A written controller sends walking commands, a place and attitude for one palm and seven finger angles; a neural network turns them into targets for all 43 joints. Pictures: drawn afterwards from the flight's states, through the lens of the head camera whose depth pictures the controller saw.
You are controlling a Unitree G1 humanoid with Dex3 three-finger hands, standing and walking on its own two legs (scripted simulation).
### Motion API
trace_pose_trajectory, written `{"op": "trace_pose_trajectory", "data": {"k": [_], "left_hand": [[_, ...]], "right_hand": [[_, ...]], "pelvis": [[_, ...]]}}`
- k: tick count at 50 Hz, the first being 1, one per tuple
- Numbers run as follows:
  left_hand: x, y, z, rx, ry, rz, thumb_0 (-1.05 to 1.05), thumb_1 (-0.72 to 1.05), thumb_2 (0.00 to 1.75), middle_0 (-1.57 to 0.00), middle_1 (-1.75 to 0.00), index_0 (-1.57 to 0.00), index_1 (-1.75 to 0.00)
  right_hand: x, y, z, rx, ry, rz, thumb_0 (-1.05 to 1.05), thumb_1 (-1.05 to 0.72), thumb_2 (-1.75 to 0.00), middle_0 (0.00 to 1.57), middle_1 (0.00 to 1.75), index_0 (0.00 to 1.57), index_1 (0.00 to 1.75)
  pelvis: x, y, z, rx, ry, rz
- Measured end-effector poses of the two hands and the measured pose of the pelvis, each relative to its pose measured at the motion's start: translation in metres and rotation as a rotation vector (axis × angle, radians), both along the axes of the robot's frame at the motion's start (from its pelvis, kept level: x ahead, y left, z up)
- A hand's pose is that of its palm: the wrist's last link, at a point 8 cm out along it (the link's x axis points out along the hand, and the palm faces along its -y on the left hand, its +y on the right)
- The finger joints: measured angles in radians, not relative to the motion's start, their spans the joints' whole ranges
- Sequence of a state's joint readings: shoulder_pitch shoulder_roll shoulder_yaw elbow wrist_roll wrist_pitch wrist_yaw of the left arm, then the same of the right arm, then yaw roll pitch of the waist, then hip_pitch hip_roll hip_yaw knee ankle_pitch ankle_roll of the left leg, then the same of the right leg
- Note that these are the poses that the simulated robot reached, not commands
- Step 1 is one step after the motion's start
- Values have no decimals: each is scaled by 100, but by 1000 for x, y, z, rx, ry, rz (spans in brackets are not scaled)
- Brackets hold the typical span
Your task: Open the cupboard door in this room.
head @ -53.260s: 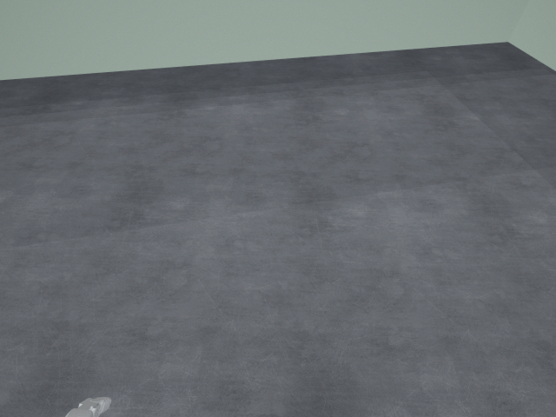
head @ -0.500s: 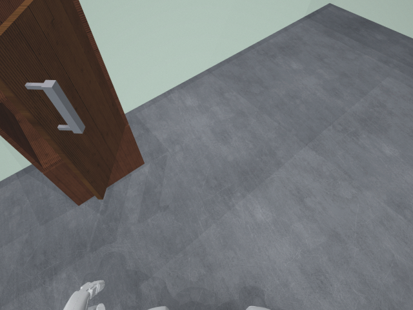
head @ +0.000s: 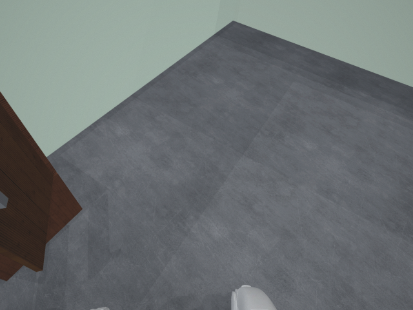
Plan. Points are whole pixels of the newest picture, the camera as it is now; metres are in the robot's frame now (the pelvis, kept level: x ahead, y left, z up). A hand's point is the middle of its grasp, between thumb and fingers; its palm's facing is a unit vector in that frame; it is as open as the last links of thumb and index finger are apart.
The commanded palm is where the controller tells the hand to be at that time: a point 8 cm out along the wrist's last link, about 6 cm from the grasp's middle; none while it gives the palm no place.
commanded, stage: walk to a spot facing it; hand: left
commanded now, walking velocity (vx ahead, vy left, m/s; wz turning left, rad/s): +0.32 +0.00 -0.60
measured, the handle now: out of the picture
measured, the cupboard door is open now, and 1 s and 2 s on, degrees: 47 47 47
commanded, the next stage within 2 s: turn to face it in 1.56 s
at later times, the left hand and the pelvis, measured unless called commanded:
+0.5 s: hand (175, 232) +0.32 +0.08 -0.17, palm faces -0.21 -0.95 -0.22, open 7.1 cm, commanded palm none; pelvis +0.18 -0.08 -0.01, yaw -14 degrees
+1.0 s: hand (190, 178) +0.49 +0.06 -0.18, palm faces -0.28 -0.95 -0.14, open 7.4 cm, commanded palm none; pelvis +0.43 -0.10 -0.01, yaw -22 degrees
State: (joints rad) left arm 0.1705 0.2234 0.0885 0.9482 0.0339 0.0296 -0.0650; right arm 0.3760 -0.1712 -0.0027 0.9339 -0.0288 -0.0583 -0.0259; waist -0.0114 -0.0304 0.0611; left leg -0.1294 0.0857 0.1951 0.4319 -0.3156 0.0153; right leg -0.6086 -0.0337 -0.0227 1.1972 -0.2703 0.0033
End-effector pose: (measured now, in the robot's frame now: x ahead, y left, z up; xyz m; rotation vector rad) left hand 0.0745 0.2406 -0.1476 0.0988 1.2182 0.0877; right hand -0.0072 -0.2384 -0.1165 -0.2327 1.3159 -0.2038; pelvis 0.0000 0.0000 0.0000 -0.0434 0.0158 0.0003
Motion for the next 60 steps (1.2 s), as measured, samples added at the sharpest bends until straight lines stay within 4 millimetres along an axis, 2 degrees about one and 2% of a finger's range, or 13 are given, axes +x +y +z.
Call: {"op": "trace_pose_trajectory", "data": {"k": [5, 10, 13, 16, 19, 24, 29, 38, 40, 42, 46, 53, 60], "left_hand": [[74, -18, 2, -8, -37, -101, 0, 91, 90, -19, -30, -20, -30], [161, -59, 1, -15, -85, -228, 0, 91, 90, -19, -30, -20, -30], [214, -89, -1, -12, -138, -289, 0, 91, 90, -19, -30, -20, -30], [250, -111, -6, 2, -217, -292, 0, 91, 90, -19, -30, -20, -30], [253, -118, -4, 26, -180, -280, 0, 91, 90, -19, -30, -20, -30], [244, -111, 8, 88, -59, -245, -2, 94, 90, -20, -30, -20, -30], [244, -99, 14, 116, 27, -217, -2, 95, 90, -20, -30, -20, -30], [242, -101, -2, 79, 248, -144, 0, 92, 90, -20, -30, -20, -30], [250, -101, -10, 66, 304, -140, 0, 91, 90, -20, -30, -20, -30], [266, -101, -18, 53, 345, -152, 0, 91, 90, -20, -30, -20, -30], [334, -109, -18, 47, 302, -215, 0, 91, 90, -20, -30, -20, -30], [496, -147, 3, 53, 67, -332, 1, 93, 90, -19, -30, -20, -30], [638, -216, 16, 95, -77, -491, 1, 93, 90, -19, -30, -20, -30]], "right_hand": [[-44, 18, -2, 42, 147, -139, 0, -90, -90, 20, 29, 20, 30], [-73, 32, -7, 99, 292, -271, 1, -90, -90, 20, 29, 20, 30], [-76, 33, -14, 138, 368, -333, 1, -90, -90, 20, 29, 20, 30], [-60, 21, -29, 176, 409, -373, 1, -90, -90, 20, 29, 20, 30], [-6, -7, -39, 160, 321, -380, 1, -90, -90, 20, 29, 20, 30], [122, -60, -34, 110, 38, -331, 1, -91, -90, 20, 29, 20, 29], [237, -94, -22, 81, -156, -258, 1, -91, -90, 19, 29, 19, 29], [408, -111, -9, 56, -305, -153, 1, -91, -90, 19, 29, 19, 29], [439, -110, -11, 42, -336, -144, 1, -91, -90, 19, 29, 19, 29], [456, -109, -15, 23, -361, -152, 0, -91, -90, 19, 29, 20, 29], [445, -101, -18, 26, -290, -227, 0, -91, -90, 20, 29, 20, 30], [374, -99, -18, 37, -9, -411, -1, -95, -90, 20, 29, 20, 30], [328, -89, -22, 130, 230, -555, 0, -93, -90, 19, 29, 20, 29]], "pelvis": [[30, -4, -1, 5, -1, -72], [67, -18, -9, 21, -2, -129], [94, -33, -19, 23, -3, -155], [121, -55, -33, 48, -16, -176], [140, -66, -27, 41, -37, -193], [177, -81, -9, 45, -21, -232], [220, -89, -2, 40, -8, -259], [318, -92, -10, 33, -15, -289], [344, -90, -17, 35, -20, -301], [366, -88, -24, 29, -25, -323], [399, -91, -18, 40, -40, -356], [455, -110, -1, 38, -31, -399], [510, -157, -7, 54, -21, -446]]}}
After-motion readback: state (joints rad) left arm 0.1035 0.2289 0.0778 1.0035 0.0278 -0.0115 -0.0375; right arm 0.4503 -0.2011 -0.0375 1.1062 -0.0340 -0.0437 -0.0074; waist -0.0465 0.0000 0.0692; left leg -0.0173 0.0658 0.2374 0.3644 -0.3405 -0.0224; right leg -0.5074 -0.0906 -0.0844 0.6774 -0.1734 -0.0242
